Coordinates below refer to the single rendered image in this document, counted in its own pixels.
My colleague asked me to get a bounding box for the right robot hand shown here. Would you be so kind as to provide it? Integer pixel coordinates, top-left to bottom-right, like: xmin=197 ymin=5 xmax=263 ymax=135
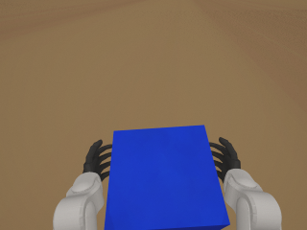
xmin=209 ymin=137 xmax=241 ymax=184

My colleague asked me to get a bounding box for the right robot forearm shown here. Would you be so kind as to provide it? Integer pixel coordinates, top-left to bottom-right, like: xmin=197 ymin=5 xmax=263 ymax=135
xmin=223 ymin=169 xmax=282 ymax=230

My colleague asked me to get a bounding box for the left robot forearm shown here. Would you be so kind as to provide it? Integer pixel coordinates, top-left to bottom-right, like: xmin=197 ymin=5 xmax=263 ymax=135
xmin=53 ymin=172 xmax=105 ymax=230

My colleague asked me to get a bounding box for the left robot hand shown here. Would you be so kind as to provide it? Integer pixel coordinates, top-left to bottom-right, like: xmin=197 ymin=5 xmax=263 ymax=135
xmin=83 ymin=139 xmax=112 ymax=181

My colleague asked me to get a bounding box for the carton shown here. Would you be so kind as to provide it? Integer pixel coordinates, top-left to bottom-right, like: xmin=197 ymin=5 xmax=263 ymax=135
xmin=104 ymin=125 xmax=230 ymax=230

